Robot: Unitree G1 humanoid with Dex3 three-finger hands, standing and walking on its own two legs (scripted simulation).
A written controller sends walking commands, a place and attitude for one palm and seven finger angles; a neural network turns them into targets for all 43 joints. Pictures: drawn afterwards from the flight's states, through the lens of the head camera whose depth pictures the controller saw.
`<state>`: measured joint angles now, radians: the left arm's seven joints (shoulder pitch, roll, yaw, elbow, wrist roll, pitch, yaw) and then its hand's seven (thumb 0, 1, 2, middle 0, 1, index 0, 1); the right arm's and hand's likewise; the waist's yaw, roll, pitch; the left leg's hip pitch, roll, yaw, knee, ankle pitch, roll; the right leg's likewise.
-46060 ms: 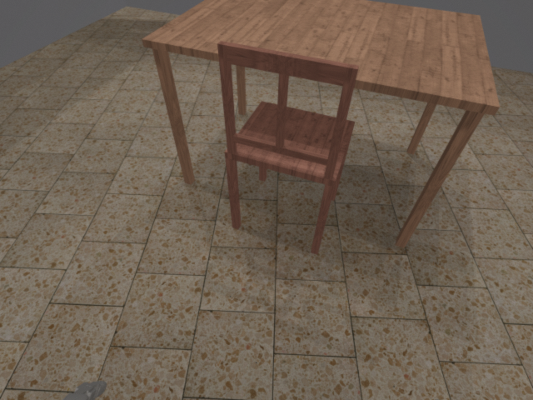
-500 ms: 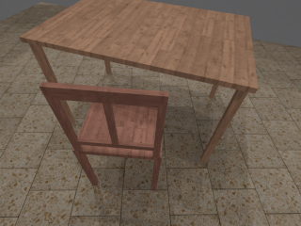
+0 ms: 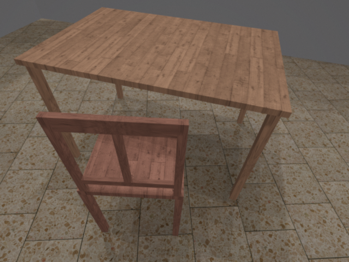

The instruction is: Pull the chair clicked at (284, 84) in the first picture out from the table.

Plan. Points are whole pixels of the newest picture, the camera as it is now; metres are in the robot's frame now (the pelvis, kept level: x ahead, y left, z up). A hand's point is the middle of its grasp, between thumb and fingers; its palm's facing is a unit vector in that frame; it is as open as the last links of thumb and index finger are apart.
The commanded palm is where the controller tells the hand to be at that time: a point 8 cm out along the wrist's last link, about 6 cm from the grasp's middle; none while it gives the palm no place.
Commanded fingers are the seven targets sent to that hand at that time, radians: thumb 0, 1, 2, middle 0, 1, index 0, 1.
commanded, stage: look again from close up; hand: left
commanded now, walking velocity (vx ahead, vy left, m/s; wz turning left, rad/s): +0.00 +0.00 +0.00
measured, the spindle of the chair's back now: (123, 159) +0.44 +0.19 -0.09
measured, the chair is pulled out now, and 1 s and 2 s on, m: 0.17 0.17 0.17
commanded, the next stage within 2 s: none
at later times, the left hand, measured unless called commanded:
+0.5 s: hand out of the picture -0.02 +0.17 -0.18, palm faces +0.01 -0.99 -0.17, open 7.4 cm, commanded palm none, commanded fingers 0.00 0.90 0.90 -0.20 -0.30 -0.20 -0.30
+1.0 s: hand out of the picture -0.05 +0.16 -0.18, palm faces +0.03 -0.99 -0.14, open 7.4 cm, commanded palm none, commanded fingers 0.00 0.90 0.90 -0.20 -0.30 -0.20 -0.30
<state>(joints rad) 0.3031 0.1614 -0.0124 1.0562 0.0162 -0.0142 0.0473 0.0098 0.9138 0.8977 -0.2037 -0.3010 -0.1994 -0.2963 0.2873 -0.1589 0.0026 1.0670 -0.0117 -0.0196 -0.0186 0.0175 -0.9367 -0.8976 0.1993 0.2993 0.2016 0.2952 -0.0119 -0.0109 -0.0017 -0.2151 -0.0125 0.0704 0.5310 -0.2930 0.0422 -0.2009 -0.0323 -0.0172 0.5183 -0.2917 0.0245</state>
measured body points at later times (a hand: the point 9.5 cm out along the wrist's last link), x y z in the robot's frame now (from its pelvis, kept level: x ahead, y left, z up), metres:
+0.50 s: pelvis -0.01 +0.00 +0.01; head -0.02 +0.02 +0.46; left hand -0.02 +0.23 -0.16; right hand +0.01 -0.23 -0.14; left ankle +0.00 +0.09 -0.73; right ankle -0.01 -0.14 -0.73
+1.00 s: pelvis -0.02 +0.01 +0.01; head -0.02 +0.02 +0.46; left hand -0.05 +0.21 -0.16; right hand -0.03 -0.21 -0.15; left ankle +0.00 +0.09 -0.73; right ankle -0.01 -0.14 -0.73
